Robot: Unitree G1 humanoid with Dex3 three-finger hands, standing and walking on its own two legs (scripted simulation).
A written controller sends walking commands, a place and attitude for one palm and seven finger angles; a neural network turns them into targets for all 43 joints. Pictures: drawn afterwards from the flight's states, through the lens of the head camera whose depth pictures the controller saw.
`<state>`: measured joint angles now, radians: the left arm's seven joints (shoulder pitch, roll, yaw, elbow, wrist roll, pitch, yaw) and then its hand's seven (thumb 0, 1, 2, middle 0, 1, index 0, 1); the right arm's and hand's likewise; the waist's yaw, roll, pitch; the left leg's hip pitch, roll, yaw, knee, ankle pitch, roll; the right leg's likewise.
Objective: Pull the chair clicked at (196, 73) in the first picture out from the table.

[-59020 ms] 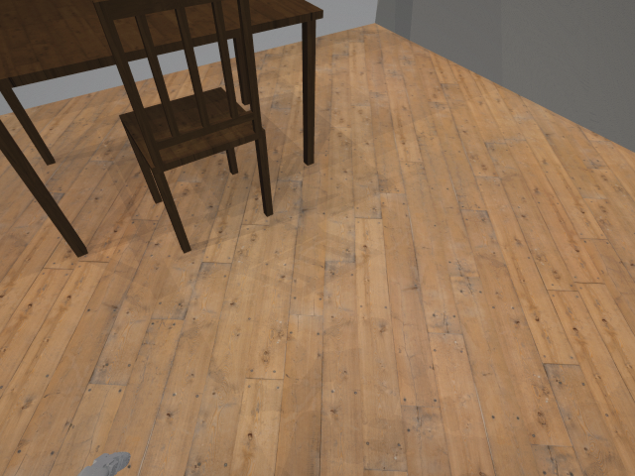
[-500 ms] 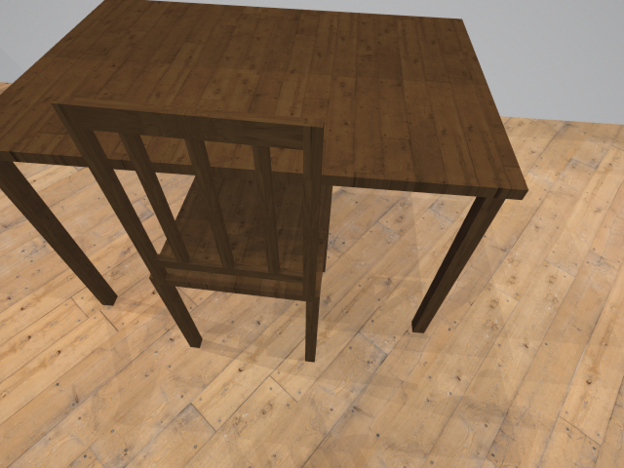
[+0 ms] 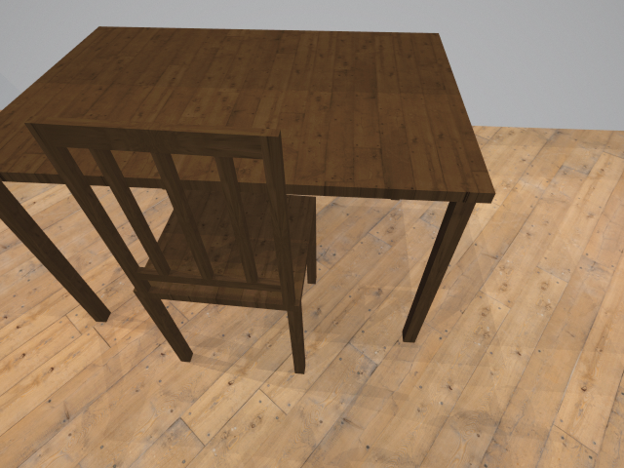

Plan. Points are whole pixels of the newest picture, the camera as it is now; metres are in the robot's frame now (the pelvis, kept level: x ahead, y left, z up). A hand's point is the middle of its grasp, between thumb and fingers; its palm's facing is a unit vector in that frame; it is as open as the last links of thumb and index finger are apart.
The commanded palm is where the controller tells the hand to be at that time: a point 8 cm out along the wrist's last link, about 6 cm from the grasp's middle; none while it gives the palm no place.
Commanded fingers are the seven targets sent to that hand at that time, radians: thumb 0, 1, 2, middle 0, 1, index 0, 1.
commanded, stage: come to a stop and stand still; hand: left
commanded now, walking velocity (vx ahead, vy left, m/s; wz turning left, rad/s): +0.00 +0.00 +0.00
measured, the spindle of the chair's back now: (188, 224) +0.55 +0.26 -0.07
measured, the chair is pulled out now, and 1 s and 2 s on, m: -0.08 -0.08 -0.08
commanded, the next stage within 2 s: look again from close up in 0.82 s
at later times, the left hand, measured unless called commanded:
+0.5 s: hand out of the picture +0.02 +0.17 -0.18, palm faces +0.04 -0.98 -0.17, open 7.4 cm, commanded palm none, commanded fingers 0.00 0.90 0.90 -0.20 -0.30 -0.20 -0.30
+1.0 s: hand out of the picture +0.02 +0.20 -0.18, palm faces -0.02 -0.98 -0.21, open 7.3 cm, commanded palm none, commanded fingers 0.00 0.90 0.90 -0.20 -0.30 -0.20 -0.30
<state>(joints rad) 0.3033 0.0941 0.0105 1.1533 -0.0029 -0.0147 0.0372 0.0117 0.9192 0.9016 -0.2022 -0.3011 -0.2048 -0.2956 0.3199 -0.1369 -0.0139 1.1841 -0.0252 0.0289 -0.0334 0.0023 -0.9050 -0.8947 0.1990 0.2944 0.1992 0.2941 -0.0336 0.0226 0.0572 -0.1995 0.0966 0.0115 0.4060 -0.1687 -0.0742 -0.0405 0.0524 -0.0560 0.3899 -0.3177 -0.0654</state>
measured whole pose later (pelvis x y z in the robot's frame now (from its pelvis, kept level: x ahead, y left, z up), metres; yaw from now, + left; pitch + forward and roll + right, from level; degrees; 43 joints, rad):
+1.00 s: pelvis +0.02 +0.03 +0.00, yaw -2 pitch +0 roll +0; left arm 0.30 0.12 0.00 1.10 0.02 -0.05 0.06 0.01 0.91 0.90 -0.20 -0.30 -0.20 -0.30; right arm 0.26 -0.17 -0.01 1.10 -0.02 0.00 -0.02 0.01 -0.91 -0.89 0.20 0.29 0.20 0.29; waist -0.01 0.03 0.06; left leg -0.26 0.08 0.05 0.53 -0.25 -0.01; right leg -0.07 0.03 -0.01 0.43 -0.35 -0.02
